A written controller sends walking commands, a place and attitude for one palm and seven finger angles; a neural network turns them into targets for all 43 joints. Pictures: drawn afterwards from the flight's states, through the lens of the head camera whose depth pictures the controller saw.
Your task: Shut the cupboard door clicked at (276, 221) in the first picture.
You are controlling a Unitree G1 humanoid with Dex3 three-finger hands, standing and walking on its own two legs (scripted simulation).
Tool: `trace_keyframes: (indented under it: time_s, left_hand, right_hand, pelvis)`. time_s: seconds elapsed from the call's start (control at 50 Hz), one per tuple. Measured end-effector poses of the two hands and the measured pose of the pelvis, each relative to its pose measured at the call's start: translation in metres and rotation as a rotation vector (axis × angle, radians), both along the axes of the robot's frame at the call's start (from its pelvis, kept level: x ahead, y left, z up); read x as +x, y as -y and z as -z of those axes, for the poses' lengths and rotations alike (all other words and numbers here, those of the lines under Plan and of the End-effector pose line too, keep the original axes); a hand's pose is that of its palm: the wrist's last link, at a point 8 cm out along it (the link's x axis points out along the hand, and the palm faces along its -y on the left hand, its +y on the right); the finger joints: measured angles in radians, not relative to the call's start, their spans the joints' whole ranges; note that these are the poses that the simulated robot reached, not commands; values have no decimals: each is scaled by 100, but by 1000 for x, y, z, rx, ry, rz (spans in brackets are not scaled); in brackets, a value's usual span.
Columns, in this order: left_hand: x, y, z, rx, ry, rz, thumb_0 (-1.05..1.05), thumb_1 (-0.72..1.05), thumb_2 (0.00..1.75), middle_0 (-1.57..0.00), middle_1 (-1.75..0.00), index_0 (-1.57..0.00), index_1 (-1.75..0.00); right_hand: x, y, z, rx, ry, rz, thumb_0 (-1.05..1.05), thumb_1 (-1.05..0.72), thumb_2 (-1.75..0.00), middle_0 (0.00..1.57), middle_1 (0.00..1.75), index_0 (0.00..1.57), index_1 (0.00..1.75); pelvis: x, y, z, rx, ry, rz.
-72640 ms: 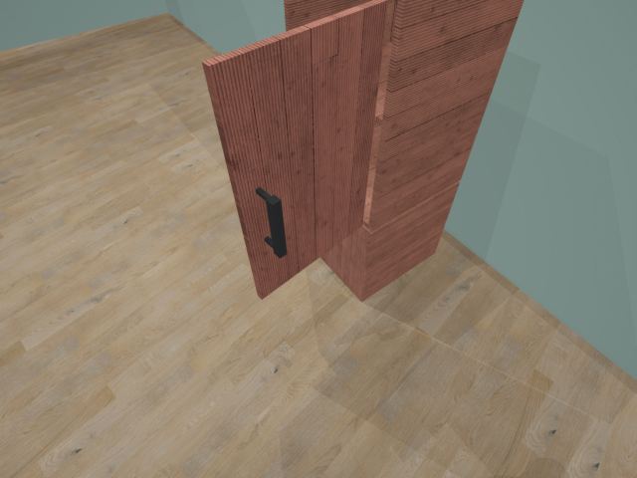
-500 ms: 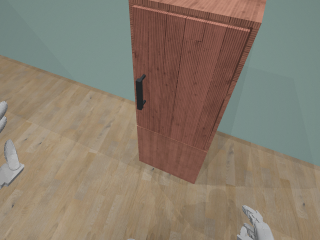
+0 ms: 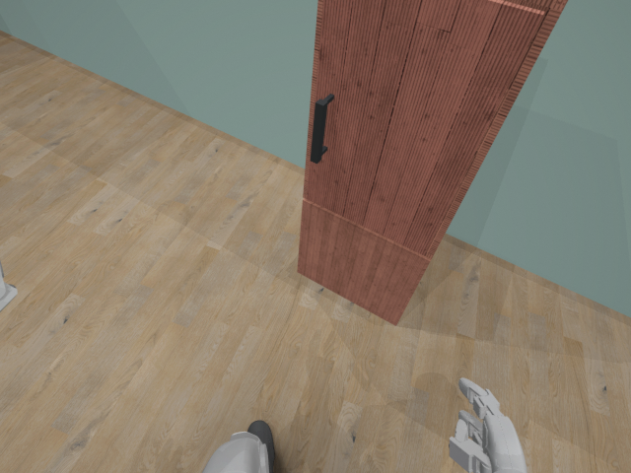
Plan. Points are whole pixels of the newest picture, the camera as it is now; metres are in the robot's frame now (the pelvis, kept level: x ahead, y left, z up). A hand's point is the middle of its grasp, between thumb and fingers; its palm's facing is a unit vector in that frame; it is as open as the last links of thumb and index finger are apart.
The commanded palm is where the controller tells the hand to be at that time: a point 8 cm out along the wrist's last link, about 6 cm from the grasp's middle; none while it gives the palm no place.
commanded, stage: stop stepping back and stand still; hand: left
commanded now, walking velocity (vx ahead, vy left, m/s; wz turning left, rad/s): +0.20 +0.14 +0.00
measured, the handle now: (322, 129) +0.83 +0.02 -0.04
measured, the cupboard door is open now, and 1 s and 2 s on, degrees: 0 0 0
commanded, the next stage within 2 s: let the arm hang, fingers relaxed in 1.46 s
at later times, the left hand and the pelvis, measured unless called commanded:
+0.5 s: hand out of the picture +0.15 +0.26 +0.21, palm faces +0.19 -0.87 -0.45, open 7.4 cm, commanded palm +0.09 +0.32 +0.21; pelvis -0.10 +0.05 +0.04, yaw -10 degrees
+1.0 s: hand out of the picture +0.18 +0.28 +0.21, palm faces +0.25 -0.84 -0.48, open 7.4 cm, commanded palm +0.12 +0.34 +0.21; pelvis -0.08 +0.07 +0.02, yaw -11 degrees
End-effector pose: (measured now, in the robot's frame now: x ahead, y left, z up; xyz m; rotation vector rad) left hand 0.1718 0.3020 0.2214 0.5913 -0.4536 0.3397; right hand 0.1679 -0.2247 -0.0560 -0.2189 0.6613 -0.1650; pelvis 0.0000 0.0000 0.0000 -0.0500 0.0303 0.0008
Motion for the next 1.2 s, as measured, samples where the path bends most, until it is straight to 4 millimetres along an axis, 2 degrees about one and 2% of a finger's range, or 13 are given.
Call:
trace_keyframes:
  time_s: [0.08, 0.14, 0.28, 0.38, 0.52, 0.6, 0.68, 0.76, 0.84, 0.9, 1.06, 1.12, 1.2]
  left_hand:
    - [-42, 0, 1, -9, -34, -13, 1, 89, 90, -21, -30, -21, -30]
    - [-57, -14, -7, -55, -20, -47, 1, 89, 90, -21, -30, -21, -30]
    - [-32, -56, 9, -217, 0, -88, 1, 89, 90, -21, -30, -21, -30]
    - [-26, -38, 20, -226, -146, 19, 2, 90, 90, -20, -30, -20, -30]
    - [-61, 2, -4, -31, -162, 203, 2, 89, 90, -21, -30, -20, -30]
    - [-70, -7, -15, 16, -122, 167, 1, 89, 90, -22, -30, -21, -30]
    - [-70, -29, -11, -50, -95, 65, 1, 89, 90, -22, -30, -21, -30]
    - [-58, -39, 13, -164, -106, 17, 1, 89, 90, -21, -30, -21, -30]
    - [-42, -34, 31, -231, -106, 77, 1, 90, 90, -21, -30, -20, -30]
    - [-31, -29, 26, -181, -106, 135, 2, 89, 90, -21, -30, -20, -30]
    - [-25, -26, -25, 49, -93, 156, 2, 89, 90, -21, -30, -21, -30]
    - [-23, -32, -21, 36, -149, 108, 1, 89, 90, -21, -30, -21, -30]
    - [-13, -41, 9, -62, -252, 30, 1, 89, 90, -21, -30, -21, -30]
  right_hand:
    - [-20, -9, 4, 4, -35, -33, 2, -91, -90, 21, 30, 21, 30]
    - [-42, -17, -7, -8, -66, -23, 2, -91, -90, 21, 30, 21, 30]
    - [-87, -29, -20, -43, -12, 75, 2, -91, -90, 21, 30, 21, 30]
    - [-133, -38, -36, -15, -7, 154, 2, -91, -90, 21, 30, 21, 30]
    - [-189, -25, -25, -19, -86, 208, 2, -90, -90, 21, 30, 21, 30]
    - [-215, -13, -3, -11, -172, 257, 2, -91, -90, 21, 30, 21, 30]
    - [-231, -10, 1, -5, -201, 300, 2, -91, -90, 21, 30, 21, 30]
    - [-230, -12, 5, -35, -211, 290, 2, -91, -90, 21, 30, 20, 30]
    - [-209, -19, 7, -73, -198, 263, 2, -91, -90, 21, 30, 20, 30]
    - [-185, -31, 0, -60, -142, 254, 2, -91, -90, 20, 30, 20, 30]
    - [-131, -64, -7, 63, -46, 165, 2, -91, -90, 21, 30, 21, 30]
    - [-119, -64, -3, 92, -58, 162, 2, -91, -90, 21, 30, 21, 30]
    - [-112, -56, 2, 81, -91, 175, 2, -91, -90, 21, 30, 21, 30]
  pelvis:
    - [-22, -10, -6, 5, 34, 35]
    - [-25, -21, -19, 46, 36, 84]
    - [-52, -51, -25, 30, 61, 93]
    - [-74, -55, -38, 19, 44, 137]
    - [-100, -48, -33, 50, 5, 184]
    - [-107, -52, -28, 25, 37, 201]
    - [-99, -54, -31, 43, 61, 219]
    - [-91, -60, -28, 40, 78, 195]
    - [-83, -71, -19, 24, 84, 167]
    - [-83, -76, -18, 51, 82, 197]
    - [-73, -73, -29, 39, 21, 198]
    - [-61, -71, -31, 39, 3, 208]
    - [-47, -71, -31, 48, 2, 212]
